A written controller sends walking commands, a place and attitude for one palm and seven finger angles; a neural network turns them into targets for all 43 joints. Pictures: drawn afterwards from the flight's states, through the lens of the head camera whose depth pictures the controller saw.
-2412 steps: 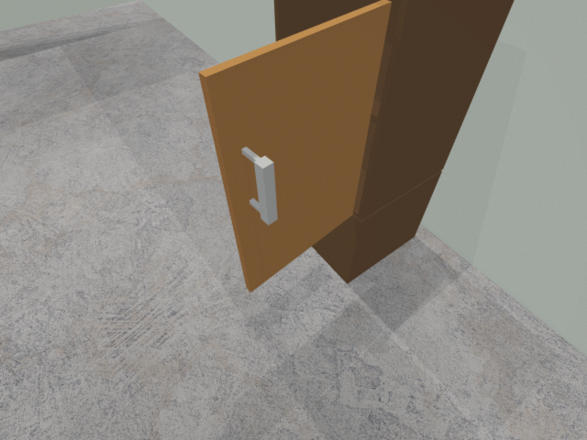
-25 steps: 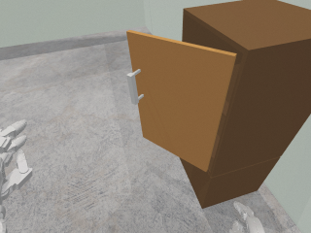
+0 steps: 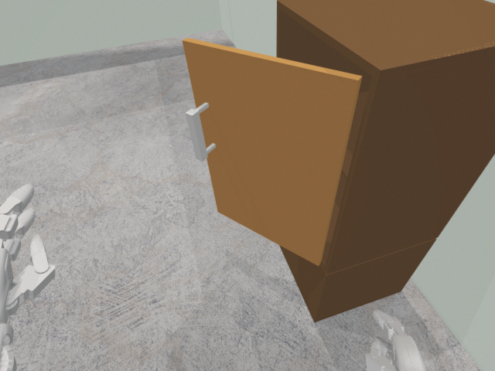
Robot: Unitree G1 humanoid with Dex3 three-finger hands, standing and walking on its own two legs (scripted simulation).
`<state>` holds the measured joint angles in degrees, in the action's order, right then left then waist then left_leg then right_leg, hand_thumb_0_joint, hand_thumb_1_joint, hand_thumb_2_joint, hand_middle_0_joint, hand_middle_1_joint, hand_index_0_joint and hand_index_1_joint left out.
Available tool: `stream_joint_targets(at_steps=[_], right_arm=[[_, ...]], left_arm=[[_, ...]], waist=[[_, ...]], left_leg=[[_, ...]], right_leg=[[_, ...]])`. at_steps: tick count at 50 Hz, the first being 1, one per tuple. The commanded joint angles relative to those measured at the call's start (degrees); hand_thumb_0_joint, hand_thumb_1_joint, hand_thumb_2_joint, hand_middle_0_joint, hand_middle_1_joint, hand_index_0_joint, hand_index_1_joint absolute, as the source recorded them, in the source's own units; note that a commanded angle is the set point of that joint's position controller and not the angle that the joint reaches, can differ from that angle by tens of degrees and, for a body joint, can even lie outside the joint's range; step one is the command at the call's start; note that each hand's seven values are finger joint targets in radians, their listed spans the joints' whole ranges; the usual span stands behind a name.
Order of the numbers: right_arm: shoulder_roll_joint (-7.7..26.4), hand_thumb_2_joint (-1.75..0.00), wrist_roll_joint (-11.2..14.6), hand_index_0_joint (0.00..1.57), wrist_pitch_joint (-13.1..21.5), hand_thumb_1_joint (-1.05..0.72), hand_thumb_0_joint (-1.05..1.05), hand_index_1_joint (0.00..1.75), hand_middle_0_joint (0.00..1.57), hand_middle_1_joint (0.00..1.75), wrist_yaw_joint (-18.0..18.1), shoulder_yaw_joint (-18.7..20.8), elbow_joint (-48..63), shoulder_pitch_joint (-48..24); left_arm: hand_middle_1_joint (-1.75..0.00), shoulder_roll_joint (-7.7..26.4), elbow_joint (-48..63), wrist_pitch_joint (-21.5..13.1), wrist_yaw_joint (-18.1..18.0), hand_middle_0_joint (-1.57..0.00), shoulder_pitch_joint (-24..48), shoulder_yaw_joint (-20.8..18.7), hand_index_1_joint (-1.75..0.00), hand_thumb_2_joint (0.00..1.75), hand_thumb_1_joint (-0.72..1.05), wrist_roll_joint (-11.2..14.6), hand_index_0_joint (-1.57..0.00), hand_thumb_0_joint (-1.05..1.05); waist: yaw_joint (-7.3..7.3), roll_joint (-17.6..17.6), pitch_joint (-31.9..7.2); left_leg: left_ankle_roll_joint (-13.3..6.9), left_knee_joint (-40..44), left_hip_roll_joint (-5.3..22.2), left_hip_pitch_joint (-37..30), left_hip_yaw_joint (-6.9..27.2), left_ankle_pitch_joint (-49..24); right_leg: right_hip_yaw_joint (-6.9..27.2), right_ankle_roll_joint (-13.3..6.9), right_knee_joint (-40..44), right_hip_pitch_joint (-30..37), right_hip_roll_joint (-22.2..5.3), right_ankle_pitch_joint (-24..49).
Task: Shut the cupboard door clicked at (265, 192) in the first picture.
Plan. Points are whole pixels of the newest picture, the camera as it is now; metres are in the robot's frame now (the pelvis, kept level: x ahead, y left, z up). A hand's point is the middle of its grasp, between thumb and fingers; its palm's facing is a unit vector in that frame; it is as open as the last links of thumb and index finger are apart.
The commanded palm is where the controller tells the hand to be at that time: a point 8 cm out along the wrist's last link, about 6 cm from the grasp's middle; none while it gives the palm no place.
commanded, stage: step back with the hand held close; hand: left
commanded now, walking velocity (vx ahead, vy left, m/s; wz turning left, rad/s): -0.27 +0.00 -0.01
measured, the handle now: (203, 132) +0.66 +0.19 +0.03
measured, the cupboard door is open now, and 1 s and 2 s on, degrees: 38 38 38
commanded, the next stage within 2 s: stop stepping back and stand still in 1.14 s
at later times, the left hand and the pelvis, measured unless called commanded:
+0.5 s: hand out of the picture +0.14 +0.31 +0.14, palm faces +0.38 -0.79 -0.48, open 7.4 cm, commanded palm +0.08 +0.34 +0.17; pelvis -0.06 +0.04 -0.01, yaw -1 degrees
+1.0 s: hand out of the picture +0.04 +0.32 +0.16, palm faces +0.48 -0.76 -0.44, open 7.4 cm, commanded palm -0.04 +0.35 +0.17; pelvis -0.16 +0.04 -0.02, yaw +4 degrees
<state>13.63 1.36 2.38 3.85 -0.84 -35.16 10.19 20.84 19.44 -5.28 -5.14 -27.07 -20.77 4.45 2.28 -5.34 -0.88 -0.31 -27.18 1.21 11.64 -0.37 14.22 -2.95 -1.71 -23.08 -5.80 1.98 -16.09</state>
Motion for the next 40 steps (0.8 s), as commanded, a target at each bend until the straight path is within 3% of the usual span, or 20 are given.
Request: stream_joint_targets(at_steps=[1, 4, 7, 8, 11, 16, 22, 23, 24, 27, 28, 29, 32, 33, 34, 35, 36, 38, 39, 40], right_arm=[[5.3, -0.9, 0.0, 0.2, 0.4, -0.9, 0.0, 0.3, 0.2, 0.3, 0.9, 2.7, 9.6, -7.1], [5.7, -0.9, 0.1, 0.2, -0.6, -0.9, 0.0, 0.3, 0.2, 0.3, 1.6, 3.0, 10.5, -6.7], [6.1, -0.9, 0.1, 0.2, -1.9, -0.9, 0.0, 0.3, 0.2, 0.3, 2.1, 3.2, 11.9, -6.3], [6.4, -0.9, -0.1, 0.2, -2.1, -0.9, 0.0, 0.3, 0.2, 0.3, 2.3, 3.4, 11.8, -6.7], [6.3, -0.9, 0.1, 0.2, -3.0, -0.9, 0.0, 0.3, 0.2, 0.3, 2.4, 3.5, 12.7, -5.8], [6.9, -0.9, 0.1, 0.2, -3.2, -0.9, 0.0, 0.3, 0.2, 0.3, 2.0, 3.6, 13.0, -5.8], [8.0, -0.9, 0.0, 0.2, -1.5, -0.9, 0.0, 0.3, 0.2, 0.3, 2.2, 3.4, 13.5, -5.8], [8.4, -0.9, -0.3, 0.2, -0.9, -0.9, 0.0, 0.3, 0.2, 0.3, 2.3, 3.4, 13.4, -6.5], [8.0, -0.9, -0.2, 0.2, -0.5, -0.9, 0.0, 0.3, 0.2, 0.3, 2.3, 3.2, 13.6, -5.8], [8.4, -0.9, -0.6, 0.2, 1.0, -0.9, 0.0, 0.3, 0.2, 0.3, 2.3, 3.5, 13.2, -4.9], [8.7, -0.9, -0.9, 0.2, 1.7, -0.9, 0.0, 0.3, 0.2, 0.3, 2.2, 3.8, 12.9, -5.0], [8.0, -0.9, -0.7, 0.2, 2.0, -0.9, 0.0, 0.3, 0.2, 0.3, 2.1, 3.6, 13.0, -4.7], [8.1, -0.9, -1.0, 0.2, 3.1, -0.9, 0.0, 0.3, 0.2, 0.3, 1.7, 3.9, 12.1, -3.6], [8.4, -0.9, -1.2, 0.2, 3.6, -0.9, 0.0, 0.3, 0.2, 0.3, 1.5, 4.1, 11.6, -3.4], [7.5, -0.9, -0.8, 0.2, 3.6, -0.9, 0.0, 0.3, 0.2, 0.3, 1.3, 3.9, 11.8, -3.3], [7.6, -0.9, -1.0, 0.2, 3.8, -0.9, 0.0, 0.3, 0.2, 0.3, 1.3, 4.1, 11.6, -3.1], [7.2, -0.9, -1.2, 0.2, 3.8, -0.9, 0.0, 0.3, 0.2, 0.3, 1.1, 4.3, 11.0, -2.7], [6.3, -0.9, -1.6, 0.2, 3.7, -0.9, 0.0, 0.3, 0.2, 0.3, 0.6, 4.4, 9.0, -1.4], [5.1, -0.9, -1.5, 0.2, 3.4, -0.9, 0.0, 0.3, 0.2, 0.3, 0.5, 3.9, 8.4, -1.3], [4.8, -0.9, -1.5, 0.2, 3.2, -0.9, 0.0, 0.3, 0.2, 0.3, 0.6, 3.7, 7.9, -1.7]], left_arm=[[-0.3, 12.4, 12.0, -5.2, -1.6, -0.2, 0.7, -7.6, -0.3, 0.9, 0.9, -0.2, -0.2, 0.0], [-0.3, 13.9, 16.8, -5.4, -2.3, -0.2, -0.7, -8.7, -0.3, 0.9, 0.9, 0.1, -0.2, 0.0], [-0.3, 15.7, 19.6, -5.0, -2.9, -0.2, -1.3, -10.4, -0.3, 0.9, 0.9, 0.3, -0.2, 0.0], [-0.3, 17.2, 19.8, -5.0, -3.1, -0.2, -1.7, -12.0, -0.3, 0.9, 0.9, 0.3, -0.2, 0.0], [-0.3, 15.8, 18.4, -4.6, -3.4, -0.2, -3.9, -11.5, -0.3, 0.9, 0.9, 0.6, -0.2, 0.0], [-0.3, 14.6, 15.8, -4.8, -3.4, -0.2, -6.3, -10.9, -0.3, 0.9, 0.9, 0.8, -0.2, 0.0], [-0.3, 13.9, 17.5, -7.0, -3.6, -0.2, -3.0, -10.6, -0.3, 0.9, 0.9, -0.6, -0.2, 0.0], [-0.3, 15.6, 18.3, -7.7, -3.5, -0.2, -2.2, -12.3, -0.3, 0.9, 0.9, -1.2, -0.2, 0.0], [-0.3, 13.8, 19.3, -8.2, -3.5, -0.2, -1.0, -10.8, -0.3, 0.9, 0.9, -1.4, -0.2, 0.0], [-0.3, 14.0, 21.3, -9.3, -3.6, -0.2, 1.0, -11.4, -0.3, 0.9, 0.9, -2.4, -0.2, 0.0], [-0.3, 16.3, 21.9, -9.8, -3.7, -0.2, 0.7, -13.6, -0.3, 0.9, 0.9, -2.7, -0.2, 0.0], [-0.3, 14.0, 22.4, -10.2, -3.5, -0.2, 1.0, -11.6, -0.3, 0.9, 0.9, -2.5, -0.2, 0.0], [-0.3, 14.0, 21.6, -11.1, -3.5, -0.2, -0.3, -12.5, -0.3, 0.9, 0.9, -2.5, -0.2, 0.0], [-0.3, 15.1, 21.4, -11.3, -3.4, -0.2, -0.9, -13.7, -0.3, 0.9, 0.9, -2.7, -0.2, 0.0], [-0.3, 12.9, 21.5, -11.4, -3.4, -0.2, -0.4, -11.6, -0.3, 0.9, 0.9, -2.3, -0.2, 0.0], [-0.3, 13.6, 21.5, -11.6, -3.6, -0.2, 0.2, -12.0, -0.3, 0.9, 0.9, -2.4, -0.2, 0.0], [-0.3, 13.4, 20.2, -11.6, -3.7, -0.2, 0.1, -11.8, -0.3, 0.9, 0.9, -2.2, -0.2, 0.0], [-0.3, 14.7, 19.3, -11.4, -4.4, -0.2, 0.4, -11.5, -0.3, 0.9, 0.9, -1.9, -0.2, 0.0], [-0.3, 13.4, 19.7, -11.3, -4.8, -0.2, 2.0, -9.0, -0.3, 0.9, 0.9, -2.0, -0.2, 0.0], [-0.3, 14.3, 19.2, -11.2, -5.3, -0.2, 3.0, -9.2, -0.3, 0.9, 0.9, -2.1, -0.2, 0.0]], waist=[[-0.92, 7.7, -7.1], [-1.47, 2.5, -10.7], [-1.7, 2.3, -12.1], [-1.49, 2.1, -12.6], [-1.73, 3.5, -12.3], [-1.74, 2.3, -8.9], [-1.89, -2.1, -4.3], [-1.64, -3.4, -4.1], [-1.91, -4.2, -3.5], [-1.72, -6.4, -4.1], [-1.56, -6.8, -4.6], [-1.87, -5.9, -4.4], [-2.02, -5.4, -4.9], [-1.83, -4.5, -5.8], [-2.08, -2.6, -5.4], [-2.17, -0.9, -4.7], [-2.39, 2.1, -3.4], [-2.82, 9.3, -2.7], [-3.27, 13.3, -2.3], [-3.36, 14.8, -2.4]], left_leg=[[-2.4, -4.4, -0.2, 0.1, -0.6, -9.9], [-2.3, -2.2, 1.1, -2.7, 0.0, -20.5], [-2.4, -2.2, 2.4, -4.9, 1.0, -30.6], [-2.3, -2.1, 2.6, -5.0, 1.2, -31.6], [-2.1, -1.2, 3.6, -2.1, 2.3, -31.5], [-2.4, 2.7, 5.0, 5.0, 4.3, -20.1], [-5.0, 11.7, 7.1, 23.6, 9.0, 12.5], [-5.7, 13.1, 7.5, 27.2, 10.0, 17.6], [-5.8, 13.7, 7.7, 29.7, 10.5, 20.5], [-6.7, 15.7, 9.3, 34.2, 12.3, 26.5], [-6.9, 15.7, 9.4, 34.0, 12.9, 27.1], [-6.7, 14.7, 9.0, 33.4, 12.8, 26.0], [-6.0, 12.5, 8.1, 32.5, 11.7, 26.6], [-5.7, 11.5, 7.7, 31.5, 10.9, 26.9], [-4.9, 8.9, 6.5, 29.7, 9.1, 25.5], [-4.1, 5.6, 5.1, 28.2, 7.4, 25.2], [-3.0, 1.1, 3.4, 25.1, 5.8, 22.8], [0.2, -11.6, -0.1, 12.2, 1.9, 13.2], [1.0, -17.3, -1.0, 7.5, 0.6, 9.5], [1.0, -20.3, -1.1, 6.0, 0.2, 7.7]], right_leg=[[6.3, 2.5, 1.5, -2.9, -11.1, 33.1], [4.1, 2.5, -2.2, -2.6, -9.7, 33.1], [3.1, 2.7, -4.3, -3.4, -7.0, 33.8], [3.1, 2.7, -4.4, -3.6, -6.7, 33.7], [3.1, 2.3, -5.8, -2.3, -6.1, 31.0], [3.5, 2.4, -5.2, -3.2, -5.2, 19.6], [3.6, 2.9, -8.9, 4.3, -2.2, 6.8], [3.9, 3.0, -9.8, 6.8, -1.6, 6.4], [3.5, 3.0, -11.2, 7.9, -1.3, 5.7], [2.8, 3.2, -15.9, 10.8, 0.4, 4.6], [3.2, 3.2, -16.0, 10.9, 1.0, 4.3], [3.2, 3.0, -15.9, 9.7, 1.0, 4.8], [4.6, 2.3, -15.1, 7.9, 1.2, 3.4], [5.1, 2.1, -14.3, 7.5, 0.9, 1.7], [6.3, 1.4, -12.3, 4.3, -0.3, -0.4], [9.2, 0.6, -8.9, 0.2, -1.7, -5.2], [12.9, -0.7, -4.0, -6.0, -4.2, -10.0], [21.2, -4.3, 6.7, -21.6, -12.3, -16.8], [22.0, -5.5, 9.0, -26.6, -16.0, -15.3], [21.5, -5.8, 9.3, -28.0, -17.2, -12.4]])
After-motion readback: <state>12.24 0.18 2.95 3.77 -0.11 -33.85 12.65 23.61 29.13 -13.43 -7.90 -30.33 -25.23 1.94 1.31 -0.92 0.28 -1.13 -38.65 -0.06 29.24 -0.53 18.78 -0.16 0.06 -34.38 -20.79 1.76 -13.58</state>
